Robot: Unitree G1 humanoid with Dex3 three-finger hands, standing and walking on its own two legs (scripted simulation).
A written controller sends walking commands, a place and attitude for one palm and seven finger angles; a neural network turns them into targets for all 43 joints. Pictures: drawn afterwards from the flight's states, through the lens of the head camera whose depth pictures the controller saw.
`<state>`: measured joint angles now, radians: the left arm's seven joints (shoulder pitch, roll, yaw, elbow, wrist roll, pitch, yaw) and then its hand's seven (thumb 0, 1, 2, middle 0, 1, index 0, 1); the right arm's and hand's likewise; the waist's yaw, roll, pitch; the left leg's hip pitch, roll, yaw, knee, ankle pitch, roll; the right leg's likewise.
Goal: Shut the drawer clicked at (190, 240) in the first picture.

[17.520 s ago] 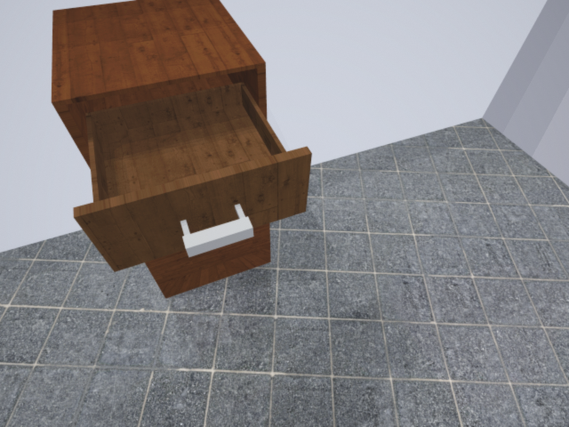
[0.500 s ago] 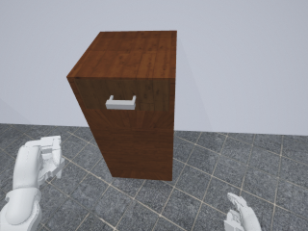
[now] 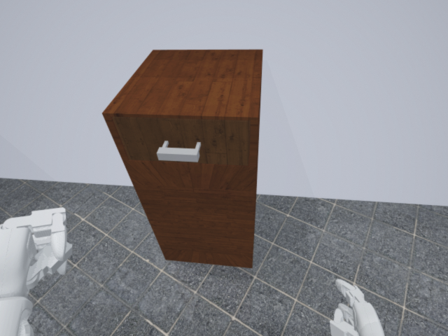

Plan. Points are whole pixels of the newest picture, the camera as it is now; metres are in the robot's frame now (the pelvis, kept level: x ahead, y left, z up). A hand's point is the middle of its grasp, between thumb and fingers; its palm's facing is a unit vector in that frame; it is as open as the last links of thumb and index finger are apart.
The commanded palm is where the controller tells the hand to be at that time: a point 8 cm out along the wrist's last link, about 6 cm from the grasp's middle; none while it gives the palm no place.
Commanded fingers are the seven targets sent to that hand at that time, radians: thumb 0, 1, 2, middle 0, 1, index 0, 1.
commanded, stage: step back with the hand held close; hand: left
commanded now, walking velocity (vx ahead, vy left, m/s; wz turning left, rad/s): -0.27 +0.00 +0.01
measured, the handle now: (180, 149) +0.58 +0.21 -0.01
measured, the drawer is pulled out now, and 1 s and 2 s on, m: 0.00 0.00 0.00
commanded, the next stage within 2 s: stop stepping back and stand still in 1.22 s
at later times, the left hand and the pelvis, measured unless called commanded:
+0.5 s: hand (28, 274) +0.14 +0.27 +0.15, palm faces +0.28 -0.81 -0.51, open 3.3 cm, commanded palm +0.08 +0.32 +0.17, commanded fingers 0.00 0.90 0.90 -1.40 -1.60 -1.40 -1.60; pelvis -0.05 +0.04 +0.00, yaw -1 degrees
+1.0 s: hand out of the picture +0.08 +0.32 +0.15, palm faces +0.37 -0.81 -0.46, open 3.3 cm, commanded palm +0.00 +0.35 +0.17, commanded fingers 0.00 0.90 0.90 -1.40 -1.60 -1.40 -1.60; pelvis -0.12 +0.07 -0.01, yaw +2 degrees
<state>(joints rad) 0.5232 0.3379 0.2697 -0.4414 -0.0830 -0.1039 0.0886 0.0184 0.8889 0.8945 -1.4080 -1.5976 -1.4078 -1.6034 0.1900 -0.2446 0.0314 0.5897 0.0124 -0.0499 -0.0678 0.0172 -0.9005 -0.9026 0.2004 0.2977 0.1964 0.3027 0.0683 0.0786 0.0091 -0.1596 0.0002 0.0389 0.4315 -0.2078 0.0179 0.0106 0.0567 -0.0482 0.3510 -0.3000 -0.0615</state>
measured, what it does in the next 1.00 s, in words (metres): walks backwards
